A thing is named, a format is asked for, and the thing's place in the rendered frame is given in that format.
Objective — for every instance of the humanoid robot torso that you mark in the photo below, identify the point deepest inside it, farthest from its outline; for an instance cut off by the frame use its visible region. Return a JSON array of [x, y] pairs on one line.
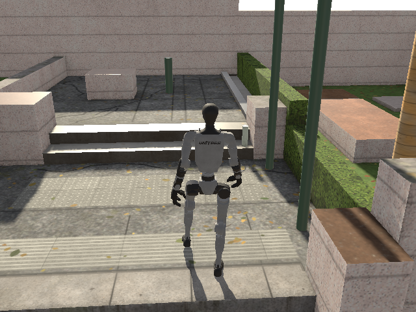
[[208, 157]]

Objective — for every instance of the robot right forearm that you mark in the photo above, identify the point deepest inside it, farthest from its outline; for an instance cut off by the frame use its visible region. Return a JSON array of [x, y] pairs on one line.
[[237, 170]]

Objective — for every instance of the humanoid robot head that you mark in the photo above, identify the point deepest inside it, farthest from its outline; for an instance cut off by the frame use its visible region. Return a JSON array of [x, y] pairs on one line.
[[210, 113]]

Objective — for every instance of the right robot hand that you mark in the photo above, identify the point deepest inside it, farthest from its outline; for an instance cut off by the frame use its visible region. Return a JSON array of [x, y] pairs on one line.
[[232, 178]]

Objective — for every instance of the robot right upper arm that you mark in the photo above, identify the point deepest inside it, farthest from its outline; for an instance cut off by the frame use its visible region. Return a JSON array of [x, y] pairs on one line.
[[232, 148]]

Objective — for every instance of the left robot hand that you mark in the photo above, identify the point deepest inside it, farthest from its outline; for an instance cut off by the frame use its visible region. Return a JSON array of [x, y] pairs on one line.
[[174, 196]]

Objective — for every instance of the robot left forearm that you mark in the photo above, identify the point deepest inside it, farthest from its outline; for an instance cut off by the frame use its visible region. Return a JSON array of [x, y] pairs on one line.
[[179, 176]]

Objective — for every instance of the robot left upper arm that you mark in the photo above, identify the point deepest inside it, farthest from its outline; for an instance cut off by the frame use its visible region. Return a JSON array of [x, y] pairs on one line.
[[186, 148]]

